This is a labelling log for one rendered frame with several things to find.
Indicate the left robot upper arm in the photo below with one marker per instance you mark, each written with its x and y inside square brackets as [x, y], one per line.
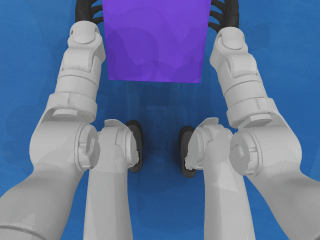
[38, 208]

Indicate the robot left forearm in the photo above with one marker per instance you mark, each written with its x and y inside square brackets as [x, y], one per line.
[74, 99]

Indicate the robot right foot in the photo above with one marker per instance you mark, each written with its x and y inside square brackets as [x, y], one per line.
[183, 141]

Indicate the right robot upper arm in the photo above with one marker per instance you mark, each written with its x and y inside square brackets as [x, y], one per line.
[270, 157]

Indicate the robot right hand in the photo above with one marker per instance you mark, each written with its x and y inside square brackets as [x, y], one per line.
[228, 18]

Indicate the carton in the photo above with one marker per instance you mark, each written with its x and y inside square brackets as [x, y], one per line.
[155, 40]

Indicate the robot left hand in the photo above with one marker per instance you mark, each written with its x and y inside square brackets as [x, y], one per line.
[84, 11]

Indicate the robot left thigh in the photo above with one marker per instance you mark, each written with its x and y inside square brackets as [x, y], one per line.
[107, 214]

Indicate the robot right forearm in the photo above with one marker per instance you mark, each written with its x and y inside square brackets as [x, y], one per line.
[241, 84]

